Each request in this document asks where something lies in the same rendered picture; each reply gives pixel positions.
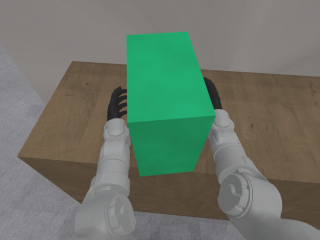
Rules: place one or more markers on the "robot right forearm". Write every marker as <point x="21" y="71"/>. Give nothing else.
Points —
<point x="227" y="151"/>

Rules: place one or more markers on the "robot right hand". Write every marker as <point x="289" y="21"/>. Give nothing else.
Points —
<point x="213" y="94"/>

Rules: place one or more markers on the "carton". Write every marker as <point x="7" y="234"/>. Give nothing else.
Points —
<point x="169" y="110"/>

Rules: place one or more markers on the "robot left forearm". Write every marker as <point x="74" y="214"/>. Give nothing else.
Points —
<point x="113" y="163"/>

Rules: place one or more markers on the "pedestal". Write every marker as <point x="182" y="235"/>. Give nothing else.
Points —
<point x="276" y="119"/>

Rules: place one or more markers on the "robot left hand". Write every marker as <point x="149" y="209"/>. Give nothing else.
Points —
<point x="114" y="107"/>

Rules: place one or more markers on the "right robot upper arm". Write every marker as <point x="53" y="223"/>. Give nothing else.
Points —
<point x="254" y="207"/>

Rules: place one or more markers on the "left robot upper arm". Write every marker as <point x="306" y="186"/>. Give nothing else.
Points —
<point x="109" y="217"/>

